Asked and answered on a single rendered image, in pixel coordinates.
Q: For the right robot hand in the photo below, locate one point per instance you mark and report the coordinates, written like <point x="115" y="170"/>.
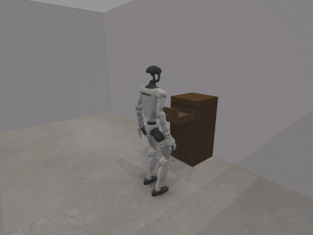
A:
<point x="170" y="142"/>

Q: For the robot right upper arm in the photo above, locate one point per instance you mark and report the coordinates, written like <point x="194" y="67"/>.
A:
<point x="161" y="96"/>

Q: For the robot right thigh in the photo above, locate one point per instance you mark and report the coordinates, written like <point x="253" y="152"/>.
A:
<point x="160" y="138"/>

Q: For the robot right forearm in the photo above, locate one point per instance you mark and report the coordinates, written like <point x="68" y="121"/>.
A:
<point x="164" y="126"/>

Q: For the robot left upper arm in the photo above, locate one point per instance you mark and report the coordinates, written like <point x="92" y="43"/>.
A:
<point x="139" y="102"/>

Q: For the robot left forearm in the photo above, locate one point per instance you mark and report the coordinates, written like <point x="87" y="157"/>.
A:
<point x="139" y="117"/>

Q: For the left robot hand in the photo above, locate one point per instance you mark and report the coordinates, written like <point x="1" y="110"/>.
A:
<point x="139" y="131"/>

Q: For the cabinet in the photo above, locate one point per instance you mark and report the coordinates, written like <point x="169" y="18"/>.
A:
<point x="194" y="139"/>

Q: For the drawer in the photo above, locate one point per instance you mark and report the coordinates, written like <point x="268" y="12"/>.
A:
<point x="178" y="115"/>

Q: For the right robot foot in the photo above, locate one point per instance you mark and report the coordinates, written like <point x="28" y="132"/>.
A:
<point x="161" y="191"/>

